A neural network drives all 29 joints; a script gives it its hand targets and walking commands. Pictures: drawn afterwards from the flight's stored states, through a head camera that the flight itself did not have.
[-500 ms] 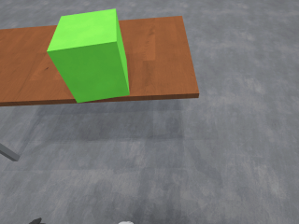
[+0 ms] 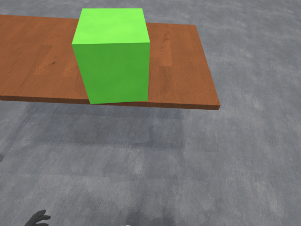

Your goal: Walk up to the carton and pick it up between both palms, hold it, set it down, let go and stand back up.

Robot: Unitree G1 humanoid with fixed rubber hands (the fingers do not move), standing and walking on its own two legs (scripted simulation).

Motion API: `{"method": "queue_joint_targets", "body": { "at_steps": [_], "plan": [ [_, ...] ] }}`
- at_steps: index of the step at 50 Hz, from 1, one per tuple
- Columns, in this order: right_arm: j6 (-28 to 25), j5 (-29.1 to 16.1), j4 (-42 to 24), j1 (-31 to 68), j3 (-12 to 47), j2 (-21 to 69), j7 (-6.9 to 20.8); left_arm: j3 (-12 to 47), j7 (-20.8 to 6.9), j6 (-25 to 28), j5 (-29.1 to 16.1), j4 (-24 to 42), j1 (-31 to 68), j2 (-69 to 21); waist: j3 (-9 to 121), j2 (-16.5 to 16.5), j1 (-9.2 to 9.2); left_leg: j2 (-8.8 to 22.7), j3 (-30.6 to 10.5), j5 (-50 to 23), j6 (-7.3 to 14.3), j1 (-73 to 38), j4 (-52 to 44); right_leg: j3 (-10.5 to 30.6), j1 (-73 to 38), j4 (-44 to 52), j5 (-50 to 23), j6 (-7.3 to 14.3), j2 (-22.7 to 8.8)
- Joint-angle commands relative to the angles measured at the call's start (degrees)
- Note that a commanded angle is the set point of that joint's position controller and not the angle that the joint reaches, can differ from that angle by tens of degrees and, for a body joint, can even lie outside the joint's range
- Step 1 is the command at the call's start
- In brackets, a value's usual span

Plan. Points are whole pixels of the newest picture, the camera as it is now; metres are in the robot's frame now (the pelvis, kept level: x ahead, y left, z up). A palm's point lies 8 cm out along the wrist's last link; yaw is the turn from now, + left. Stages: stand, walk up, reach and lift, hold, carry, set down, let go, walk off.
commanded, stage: walk up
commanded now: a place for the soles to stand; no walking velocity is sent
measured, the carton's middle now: (116, 56) +0.70 +0.15 +0.07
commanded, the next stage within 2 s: none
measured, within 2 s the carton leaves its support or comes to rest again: neither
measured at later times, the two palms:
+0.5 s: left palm out of the picture +0.09 +0.30 -0.05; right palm out of the picture +0.09 -0.36 -0.08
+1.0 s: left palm out of the picture +0.10 +0.31 -0.07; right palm out of the picture +0.11 -0.34 -0.06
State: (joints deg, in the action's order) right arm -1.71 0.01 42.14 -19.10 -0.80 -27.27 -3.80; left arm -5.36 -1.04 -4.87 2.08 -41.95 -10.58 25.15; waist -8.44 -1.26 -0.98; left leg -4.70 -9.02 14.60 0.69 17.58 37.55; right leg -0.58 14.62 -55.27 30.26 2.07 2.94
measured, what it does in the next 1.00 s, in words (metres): steps on the spot: right foot, then left foot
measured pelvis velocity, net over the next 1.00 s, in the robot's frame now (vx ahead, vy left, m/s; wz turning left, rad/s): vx -0.02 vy -0.02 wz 0.05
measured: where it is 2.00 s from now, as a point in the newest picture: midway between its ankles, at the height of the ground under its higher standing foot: outside the picture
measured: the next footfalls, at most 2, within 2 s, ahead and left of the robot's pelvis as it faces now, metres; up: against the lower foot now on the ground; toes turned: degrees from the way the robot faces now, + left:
right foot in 0.20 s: +0.03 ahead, -0.14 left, +0.00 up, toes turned +3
left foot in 0.58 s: +0.03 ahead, +0.10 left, +0.00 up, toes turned -5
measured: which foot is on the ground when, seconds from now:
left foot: down 0.00-0.26, up 0.28-0.56, down 0.58-1.00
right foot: up 0.00-0.18, down 0.20-1.00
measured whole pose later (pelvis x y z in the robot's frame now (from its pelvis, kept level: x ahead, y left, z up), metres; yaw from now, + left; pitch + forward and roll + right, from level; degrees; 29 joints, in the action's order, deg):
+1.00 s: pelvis -0.02 -0.02 +0.01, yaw +3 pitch -3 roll +0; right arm -2.0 0.0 42.1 -10.8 -0.6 -26.7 -0.8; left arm -5.4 -1.1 -0.2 2.0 -46.4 -7.4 24.9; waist -7.1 0.1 -0.9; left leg -2.8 -7.3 16.1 0.4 13.3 32.0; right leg 0.0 12.1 -31.3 16.8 0.7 0.7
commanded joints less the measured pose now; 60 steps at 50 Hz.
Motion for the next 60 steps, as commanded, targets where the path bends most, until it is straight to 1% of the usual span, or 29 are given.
{"method": "queue_joint_targets", "body": {
  "at_steps": [1,3,7,9,11,12,14,15,17,18,20,24,26,28,29,30,31,32,33,37,39,40,41,45,46,48,49,51,60],
  "plan": [
    [-1.33,1.36,-2.65,-0.47,-3.91,-10.65,-0.25,-2.42,-0.73,-0.18,-1.66,-0.04,-6.06,8.51,2.34,7.34,2.06,11.79,-22.0,-0.1,9.12,-0.21,-15.96,9.1,7.57,-4.98,-2.54,-1.58,-0.91],
    [-1.09,1.35,-2.21,-0.53,-3.65,-9.81,0.3,-2.28,-0.52,0.25,-2.02,0.59,-4.59,7.81,3.88,6.74,1.76,10.19,-19.04,-0.77,8.15,-3.58,-15.0,8.62,5.79,1.19,-1.39,-1.8,-1.09],
    [-0.35,1.89,-1.85,1.06,-3.78,-10.32,1.06,-1.76,0.1,1.66,-2.03,0.27,-2.49,6.95,5.79,9.41,1.03,11.7,-20.0,1.54,9.72,-2.98,-15.08,3.9,1.4,15.19,2.94,-1.85,-2.09],
    [0.3,1.75,-1.75,3.86,-4.13,-11.39,1.46,-1.81,0.66,2.43,-2.21,-0.22,-3.44,6.97,3.07,10.88,1.78,12.92,-20.46,-2.44,9.98,3.47,-13.94,3.49,-2.83,20.59,-3.85,-1.14,-2.15],
    [0.76,1.2,-2.47,6.22,-3.11,-10.21,1.63,-1.98,1.08,2.97,-2.17,-1.78,-5.55,7.02,3.67,9.11,3.73,11.45,-17.71,-4.53,7.4,9.88,-11.42,4.33,-10.47,26.2,-15.54,0.11,-2.0],
    [0.92,0.75,-2.39,6.36,-2.55,-7.95,1.62,-2.66,1.18,3.36,-1.77,-2.1,-6.3,7.63,3.1,8.06,4.63,9.33,-16.41,-1.26,6.0,12.53,-10.04,6.66,-12.5,29.02,-15.45,0.9,-4.08],
    [1.53,0.07,-2.0,6.83,-2.93,-6.81,1.72,-2.61,0.66,4.58,-0.82,-0.65,-1.46,12.73,1.99,-6.02,3.18,-3.03,-3.58,12.83,2.55,3.88,8.0,24.15,2.32,40.75,-7.54,7.65,-18.63],
    [1.67,-0.01,-1.05,3.94,-3.81,-9.08,1.73,-2.49,0.38,5.01,-0.74,0.66,1.05,13.81,1.3,-5.82,1.18,-2.1,-1.3,18.7,2.03,2.33,15.38,28.76,5.19,40.87,-11.45,10.38,-23.18],
    [2.03,-0.17,0.34,0.16,-3.43,-8.11,2.22,-1.86,0.78,5.51,-1.26,1.87,2.05,11.14,-0.96,-2.36,0.14,-1.19,-1.08,15.49,1.73,3.81,19.67,21.42,5.07,38.55,-19.53,10.54,-19.16],
    [1.78,0.03,-0.15,0.47,-3.72,-7.95,2.34,-1.88,0.79,5.82,-0.89,1.51,0.61,11.52,0.36,-2.09,1.04,-0.35,-0.42,15.56,1.68,3.34,18.85,19.99,2.57,36.39,-24.73,10.02,-19.39],
    [1.17,0.0,0.09,0.03,-3.3,-7.46,2.15,-1.8,0.81,6.13,-1.03,0.66,-0.92,9.24,4.93,-4.53,1.85,0.82,0.48,15.48,0.98,4.84,11.06,14.65,-9.32,32.39,-35.01,7.01,-14.78],
    [-0.26,0.09,0.44,1.79,-2.96,-6.18,1.45,-2.62,0.54,4.86,-1.01,0.11,-5.46,9.8,14.22,-8.8,5.14,1.26,5.73,12.0,0.08,5.54,0.67,9.72,-23.14,25.13,-46.67,7.68,-13.26],
    [-0.93,0.44,0.87,0.49,-3.06,-5.46,1.22,-2.31,0.5,4.1,-1.72,0.91,-3.17,9.96,14.4,-8.32,3.87,2.03,8.29,2.73,-0.15,0.01,-11.21,6.77,-19.79,20.94,-47.14,7.04,-12.43],
    [-1.42,1.52,1.1,-0.1,-3.9,-5.43,0.87,-1.02,0.23,3.68,-2.22,1.9,0.1,8.43,12.71,-6.83,2.11,2.65,5.45,-5.0,1.1,-8.07,-14.99,6.66,-8.6,20.35,-37.34,5.02,-11.8],
    [-1.69,2.1,0.63,1.93,-3.95,-7.24,0.69,-0.48,0.03,3.54,-2.34,1.72,0.53,7.07,11.92,-6.0,2.12,7.01,-3.51,-5.33,3.23,-9.12,-14.97,7.99,-4.11,20.85,-27.54,2.46,-10.28],
    [-1.84,2.63,-0.44,4.47,-3.95,-9.63,0.72,-0.26,0.01,3.57,-2.54,1.59,1.91,6.16,10.53,1.81,2.74,14.22,-16.55,-5.97,7.27,-6.45,-15.92,6.81,1.51,16.85,-14.98,0.42,-6.56],
    [-1.96,2.17,-1.05,7.19,-4.17,-11.26,1.11,-0.36,0.26,2.92,-2.71,0.4,0.1,5.46,7.63,4.68,3.72,19.71,-21.39,-3.89,11.77,-0.85,-17.34,5.16,1.03,13.84,0.42,-0.83,-3.24],
    [-2.02,1.79,-0.64,7.77,-4.35,-12.13,1.34,-1.32,0.42,2.91,-2.42,-0.35,-0.58,7.83,6.87,5.59,3.01,20.49,-21.73,-2.73,14.29,2.54,-17.36,6.38,-1.3,10.75,2.73,-0.52,-3.84],
    [-1.92,1.97,-1.53,8.75,-4.17,-12.11,1.43,-1.1,0.27,3.2,-2.49,-0.51,-1.32,7.92,4.87,9.03,3.09,19.3,-19.4,-1.44,14.09,5.7,-17.71,5.58,-2.77,11.04,0.96,-0.02,-3.85],
    [-0.97,1.12,-0.87,9.76,-3.09,-8.38,2.11,-1.57,-0.08,4.65,-1.77,-2.04,-1.81,7.23,7.22,6.29,3.7,10.91,-8.62,-11.37,6.01,2.63,-10.64,2.8,-10.32,31.0,-14.86,0.54,-4.13],
    [-0.75,0.09,-0.14,9.76,-1.99,-5.8,2.48,-1.65,0.36,5.56,-1.61,-2.08,-1.0,9.57,9.67,1.96,3.28,6.36,-3.97,-9.32,2.83,0.46,-4.88,11.82,-10.26,35.58,-20.25,2.65,-11.37],
    [-0.41,-0.17,0.33,8.55,-2.0,-5.79,2.66,-1.35,0.23,5.92,-1.4,-1.62,2.1,10.61,8.68,-0.88,1.66,3.11,-1.33,-1.22,1.96,-3.43,-3.61,14.33,-4.7,37.86,-17.87,4.76,-14.36],
    [-0.23,0.2,1.02,6.66,-2.5,-6.39,2.75,-1.44,0.07,5.93,-1.48,-1.11,4.48,10.81,9.29,-1.14,0.0,3.18,1.2,2.2,1.78,-7.03,-4.43,13.56,-2.73,35.97,-18.02,6.34,-15.23],
    [-1.02,0.53,1.87,7.76,-2.51,-7.12,2.99,-0.68,0.03,6.02,-1.87,-1.66,3.86,9.14,12.35,-0.63,0.67,6.67,-2.64,-10.79,3.19,-9.58,-7.0,9.16,-4.2,32.3,-23.85,3.39,-11.17],
    [-1.1,0.47,1.92,7.58,-2.18,-7.03,2.86,-1.12,-0.07,5.89,-1.99,-1.77,3.74,9.11,13.44,-1.49,0.83,7.88,-3.02,-10.86,3.37,-8.74,-7.82,7.65,-5.51,31.59,-22.21,2.82,-10.17],
    [-1.39,0.43,2.43,9.0,-1.97,-7.57,2.62,-0.65,0.03,5.49,-2.36,-2.35,3.25,8.11,13.45,2.2,2.12,9.21,-5.27,-13.24,4.57,-5.47,-9.54,6.64,-8.45,29.39,-22.1,2.09,-8.72],
    [-1.43,0.54,2.04,8.74,-1.75,-7.32,2.58,-0.75,-0.02,5.37,-2.15,-2.29,3.97,8.45,12.73,-0.19,1.97,9.36,-4.93,-14.53,4.32,-5.1,-9.64,6.1,-9.09,28.48,-22.09,2.01,-8.4],
    [-1.79,0.68,2.05,9.25,-2.01,-8.86,2.51,-0.52,-0.32,4.95,-2.54,-2.59,3.79,8.21,11.96,2.81,2.31,10.65,-6.66,-15.92,4.47,-3.38,-11.6,5.38,-8.33,26.5,-21.31,1.46,-7.49],
    [-1.92,0.85,1.55,10.21,-2.08,-8.81,2.55,-0.54,-0.58,4.73,-2.22,-3.32,6.22,8.07,12.62,3.61,2.06,10.3,-6.25,-10.84,4.45,-1.93,-13.64,5.35,-10.48,28.72,-19.82,1.52,-7.55]
  ]
}}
